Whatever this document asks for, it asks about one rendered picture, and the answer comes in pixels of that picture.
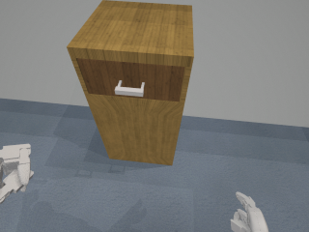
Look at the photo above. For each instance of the drawer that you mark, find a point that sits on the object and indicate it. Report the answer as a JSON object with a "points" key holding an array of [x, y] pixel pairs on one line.
{"points": [[162, 82]]}

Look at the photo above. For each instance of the right robot hand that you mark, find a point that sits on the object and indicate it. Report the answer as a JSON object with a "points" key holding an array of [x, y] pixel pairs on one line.
{"points": [[252, 220]]}

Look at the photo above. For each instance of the handle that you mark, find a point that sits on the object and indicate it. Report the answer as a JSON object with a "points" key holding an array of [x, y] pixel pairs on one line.
{"points": [[128, 91]]}

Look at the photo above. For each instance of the left robot hand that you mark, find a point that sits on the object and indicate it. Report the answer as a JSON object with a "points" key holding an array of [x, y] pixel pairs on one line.
{"points": [[15, 162]]}

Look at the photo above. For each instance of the cabinet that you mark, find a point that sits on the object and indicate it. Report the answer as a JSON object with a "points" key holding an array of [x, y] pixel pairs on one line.
{"points": [[134, 129]]}

